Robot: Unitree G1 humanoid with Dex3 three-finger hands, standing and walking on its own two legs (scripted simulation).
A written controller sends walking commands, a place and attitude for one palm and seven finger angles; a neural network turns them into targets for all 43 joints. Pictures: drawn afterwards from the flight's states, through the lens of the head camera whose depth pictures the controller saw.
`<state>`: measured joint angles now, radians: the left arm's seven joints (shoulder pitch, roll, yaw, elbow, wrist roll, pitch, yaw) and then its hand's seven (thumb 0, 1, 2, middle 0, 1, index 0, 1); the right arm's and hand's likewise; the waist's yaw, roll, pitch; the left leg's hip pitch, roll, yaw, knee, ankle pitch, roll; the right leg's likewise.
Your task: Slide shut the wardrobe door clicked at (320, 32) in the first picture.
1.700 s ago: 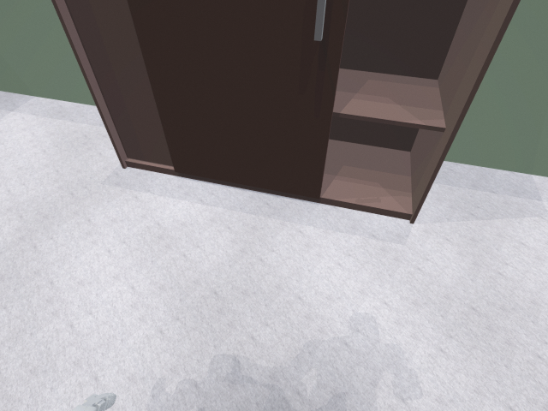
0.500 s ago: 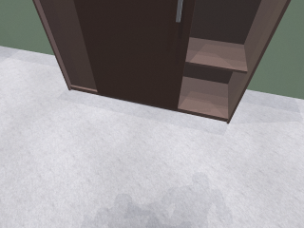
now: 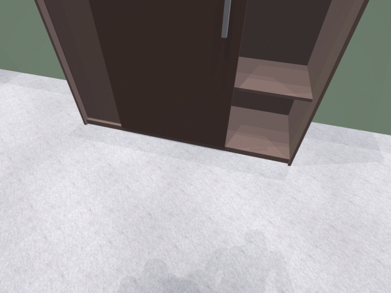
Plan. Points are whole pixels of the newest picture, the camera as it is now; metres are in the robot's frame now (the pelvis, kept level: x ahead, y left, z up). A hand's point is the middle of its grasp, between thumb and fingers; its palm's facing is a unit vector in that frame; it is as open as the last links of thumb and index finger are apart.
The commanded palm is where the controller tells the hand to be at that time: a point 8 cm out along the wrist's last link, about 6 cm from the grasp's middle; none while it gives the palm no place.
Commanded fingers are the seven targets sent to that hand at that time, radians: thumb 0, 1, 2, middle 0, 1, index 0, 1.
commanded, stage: walk to a spot facing it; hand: left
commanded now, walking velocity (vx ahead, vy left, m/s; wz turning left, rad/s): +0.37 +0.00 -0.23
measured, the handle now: out of the picture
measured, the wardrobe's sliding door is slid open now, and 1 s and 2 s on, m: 0.46 0.46 0.46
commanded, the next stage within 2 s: take the last steps up to it in 0.92 s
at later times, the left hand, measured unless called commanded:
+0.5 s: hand out of the picture +0.04 +0.14 -0.17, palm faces +0.01 -0.99 -0.16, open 7.4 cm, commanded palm none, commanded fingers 0.00 0.90 0.90 -0.20 -0.30 -0.20 -0.30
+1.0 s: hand (156, 180) +0.49 +0.17 -0.16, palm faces -0.21 -0.96 -0.18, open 7.3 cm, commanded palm none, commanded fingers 0.00 0.90 0.90 -0.20 -0.30 -0.20 -0.30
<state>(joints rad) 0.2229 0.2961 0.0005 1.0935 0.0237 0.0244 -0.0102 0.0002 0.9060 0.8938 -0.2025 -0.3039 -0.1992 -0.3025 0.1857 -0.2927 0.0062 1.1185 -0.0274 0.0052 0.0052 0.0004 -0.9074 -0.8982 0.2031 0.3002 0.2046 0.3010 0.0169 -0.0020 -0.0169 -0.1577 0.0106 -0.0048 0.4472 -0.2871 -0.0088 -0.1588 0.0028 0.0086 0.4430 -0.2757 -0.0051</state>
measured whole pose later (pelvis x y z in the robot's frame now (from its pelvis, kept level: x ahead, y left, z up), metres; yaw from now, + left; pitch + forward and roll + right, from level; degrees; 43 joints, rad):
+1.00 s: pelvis +0.37 +0.01 +0.00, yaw -15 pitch -1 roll +2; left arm 0.18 0.18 0.08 0.96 0.04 0.03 -0.03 0.00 0.92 0.89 -0.20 -0.30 -0.19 -0.30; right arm 0.35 -0.17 -0.05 1.08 -0.02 -0.08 -0.02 -0.01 -0.93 -0.90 0.20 0.30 0.20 0.30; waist 0.00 -0.03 0.04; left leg -0.08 0.02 0.31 0.39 -0.28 0.05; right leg -0.64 -0.13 -0.05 0.98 -0.13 0.03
